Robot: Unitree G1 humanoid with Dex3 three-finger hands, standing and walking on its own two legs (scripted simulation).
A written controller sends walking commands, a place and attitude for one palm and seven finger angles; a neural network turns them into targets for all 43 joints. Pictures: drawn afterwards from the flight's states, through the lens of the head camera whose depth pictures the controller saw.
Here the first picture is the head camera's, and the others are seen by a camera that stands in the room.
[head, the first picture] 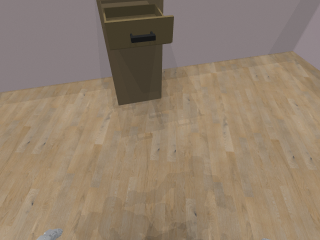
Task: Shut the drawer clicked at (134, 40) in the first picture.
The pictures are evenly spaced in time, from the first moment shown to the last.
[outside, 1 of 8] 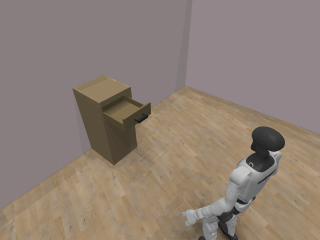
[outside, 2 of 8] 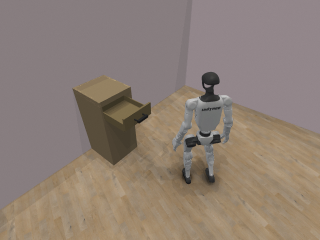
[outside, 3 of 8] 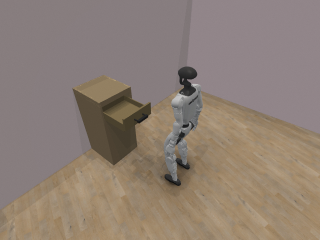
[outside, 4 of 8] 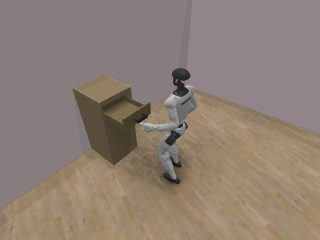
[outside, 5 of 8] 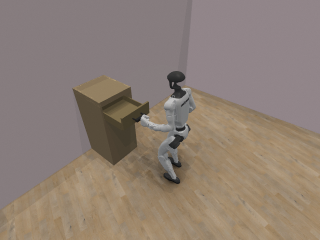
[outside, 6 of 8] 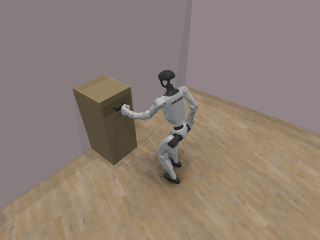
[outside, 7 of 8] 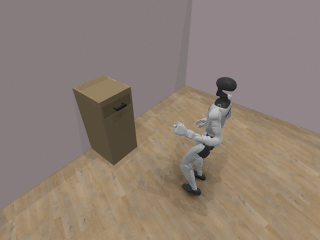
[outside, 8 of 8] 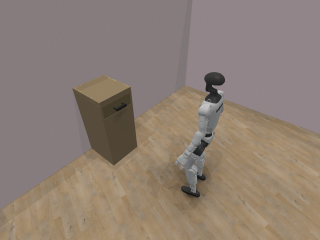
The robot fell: no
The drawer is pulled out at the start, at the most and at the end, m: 0.30 0.30 0.00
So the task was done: yes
